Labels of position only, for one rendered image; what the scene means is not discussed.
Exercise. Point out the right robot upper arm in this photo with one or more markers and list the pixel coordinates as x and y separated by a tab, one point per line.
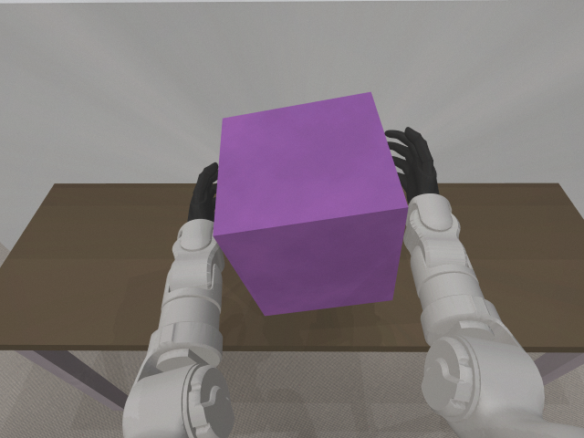
488	389

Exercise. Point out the carton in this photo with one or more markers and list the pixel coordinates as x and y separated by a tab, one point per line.
309	208

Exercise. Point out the left robot forearm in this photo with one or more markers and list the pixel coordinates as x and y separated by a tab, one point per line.
188	331

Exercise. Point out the left robot upper arm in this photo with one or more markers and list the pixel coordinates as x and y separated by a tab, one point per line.
189	402

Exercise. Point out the right robot forearm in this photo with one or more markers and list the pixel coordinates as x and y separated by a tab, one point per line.
452	301

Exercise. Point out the robot right hand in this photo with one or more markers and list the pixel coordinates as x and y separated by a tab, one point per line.
419	173

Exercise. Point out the robot left hand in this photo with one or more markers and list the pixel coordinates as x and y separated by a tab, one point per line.
202	205

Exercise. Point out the table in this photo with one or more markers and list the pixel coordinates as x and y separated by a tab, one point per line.
89	273

